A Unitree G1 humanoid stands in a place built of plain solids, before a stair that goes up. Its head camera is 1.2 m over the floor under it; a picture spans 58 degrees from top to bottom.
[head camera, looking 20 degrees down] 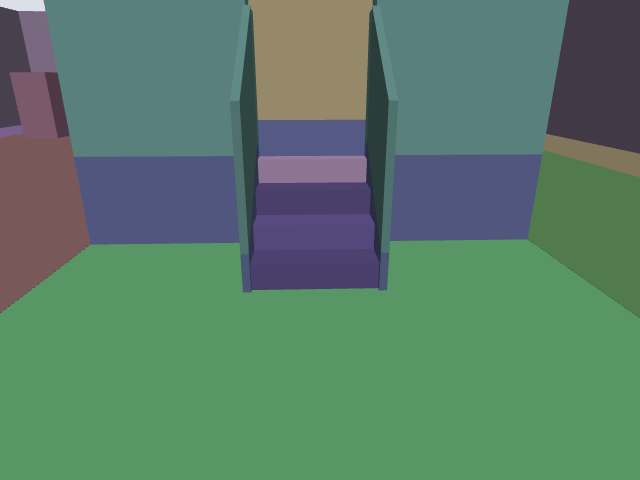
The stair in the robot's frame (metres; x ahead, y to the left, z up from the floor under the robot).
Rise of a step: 0.17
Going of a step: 0.23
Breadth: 0.79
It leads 2 degrees to the left of straight ahead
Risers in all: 4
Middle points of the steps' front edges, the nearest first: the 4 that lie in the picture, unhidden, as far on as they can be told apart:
2.41 0.03 0.17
2.64 0.04 0.34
2.87 0.05 0.51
3.10 0.05 0.69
